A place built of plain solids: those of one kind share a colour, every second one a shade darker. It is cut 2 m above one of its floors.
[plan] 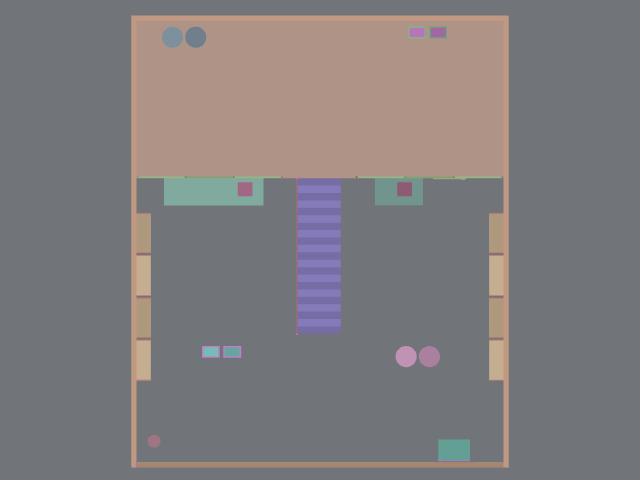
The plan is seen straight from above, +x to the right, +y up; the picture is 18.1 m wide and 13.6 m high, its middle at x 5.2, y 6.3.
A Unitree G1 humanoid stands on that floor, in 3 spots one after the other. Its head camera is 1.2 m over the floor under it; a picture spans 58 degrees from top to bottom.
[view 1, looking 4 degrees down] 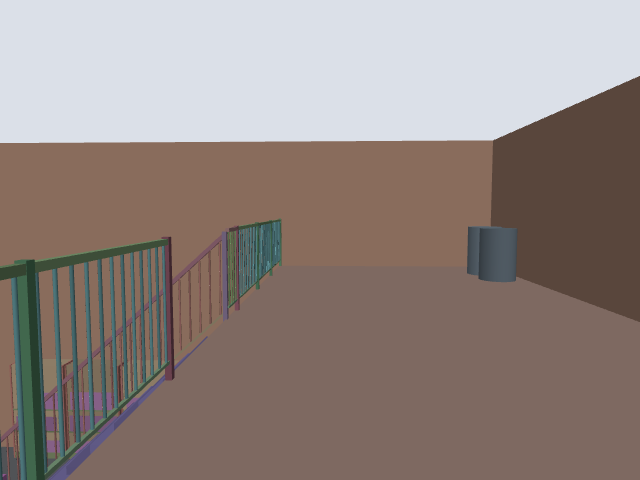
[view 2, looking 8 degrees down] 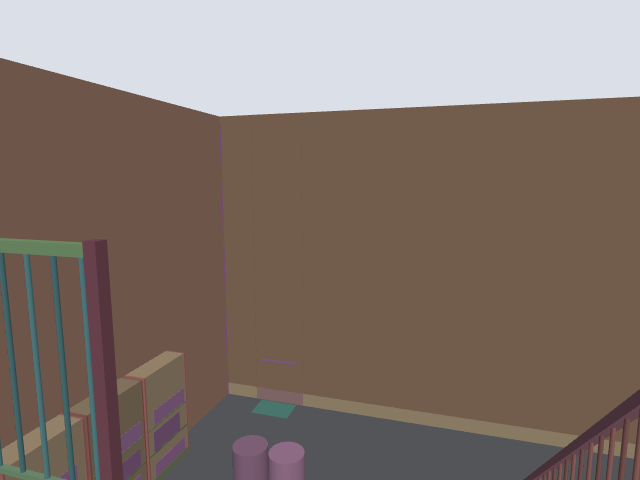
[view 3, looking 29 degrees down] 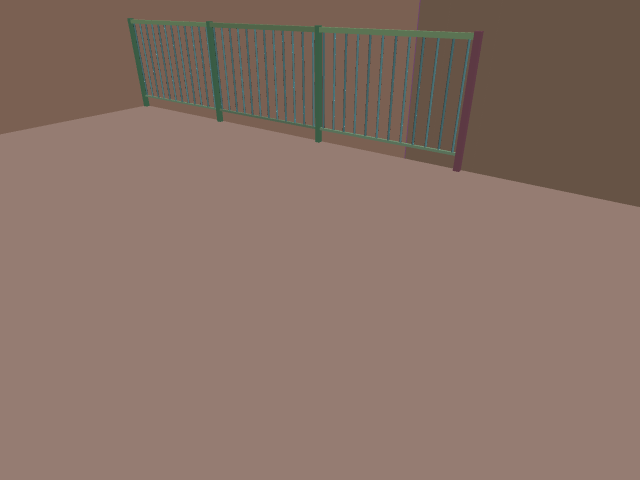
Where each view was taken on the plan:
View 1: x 9.20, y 9.25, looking -178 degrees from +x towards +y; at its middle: wall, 9.23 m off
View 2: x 5.18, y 9.15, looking -73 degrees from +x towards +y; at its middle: window_wall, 9.66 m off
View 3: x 5.18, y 11.41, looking -54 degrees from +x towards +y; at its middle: upper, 2.48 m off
